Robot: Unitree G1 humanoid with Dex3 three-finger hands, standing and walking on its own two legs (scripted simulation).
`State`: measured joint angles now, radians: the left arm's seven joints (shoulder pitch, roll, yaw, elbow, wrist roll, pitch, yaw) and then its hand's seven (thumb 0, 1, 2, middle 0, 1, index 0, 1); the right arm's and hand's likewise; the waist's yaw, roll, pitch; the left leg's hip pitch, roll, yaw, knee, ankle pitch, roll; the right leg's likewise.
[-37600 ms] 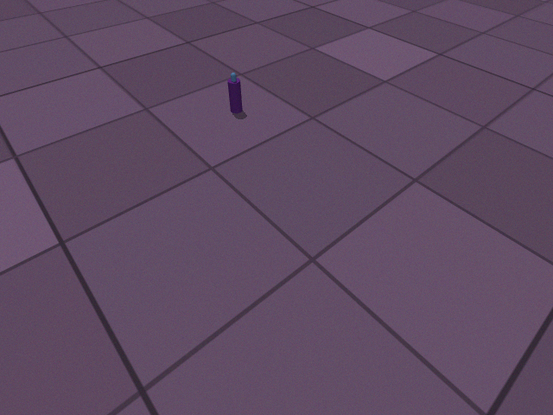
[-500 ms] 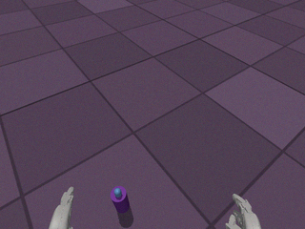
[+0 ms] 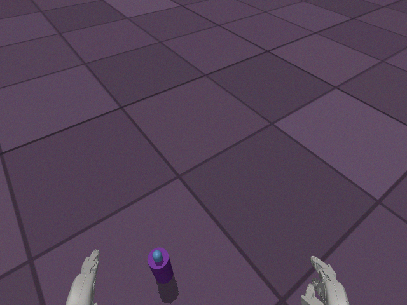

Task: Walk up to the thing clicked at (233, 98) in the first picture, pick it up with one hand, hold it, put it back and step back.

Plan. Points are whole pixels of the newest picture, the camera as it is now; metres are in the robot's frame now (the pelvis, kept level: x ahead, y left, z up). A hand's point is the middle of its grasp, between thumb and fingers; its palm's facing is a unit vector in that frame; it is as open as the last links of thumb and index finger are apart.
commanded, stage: home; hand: left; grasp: from the side
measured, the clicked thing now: (160, 264) +0.39 +0.19 -0.59
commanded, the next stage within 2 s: stand in 0.74 s
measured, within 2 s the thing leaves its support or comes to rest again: neither
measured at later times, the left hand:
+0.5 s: hand (114, 294) +0.17 +0.18 -0.06, palm faces +0.10 -0.96 -0.28, open 17.7 cm
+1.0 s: hand (112, 297) +0.17 +0.19 -0.06, palm faces +0.10 -0.96 -0.28, open 16.5 cm
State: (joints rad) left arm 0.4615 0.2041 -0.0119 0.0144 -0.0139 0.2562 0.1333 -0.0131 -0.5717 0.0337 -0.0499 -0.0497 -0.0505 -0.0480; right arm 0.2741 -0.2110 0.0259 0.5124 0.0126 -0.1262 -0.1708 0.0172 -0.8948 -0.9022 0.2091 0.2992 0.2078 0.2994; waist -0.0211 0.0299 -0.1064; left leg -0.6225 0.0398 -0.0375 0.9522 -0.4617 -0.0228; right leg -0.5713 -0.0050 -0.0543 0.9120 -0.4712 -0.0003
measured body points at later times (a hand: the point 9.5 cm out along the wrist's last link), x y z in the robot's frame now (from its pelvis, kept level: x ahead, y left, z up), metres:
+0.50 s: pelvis +0.00 +0.00 +0.00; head +0.03 +0.01 +0.45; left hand +0.17 +0.23 -0.04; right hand +0.16 -0.24 -0.07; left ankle +0.01 +0.13 -0.69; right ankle -0.01 -0.12 -0.69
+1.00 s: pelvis +0.00 +0.01 +0.00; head +0.02 +0.01 +0.45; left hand +0.16 +0.24 -0.04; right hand +0.16 -0.23 -0.07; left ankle +0.01 +0.13 -0.69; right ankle -0.01 -0.12 -0.69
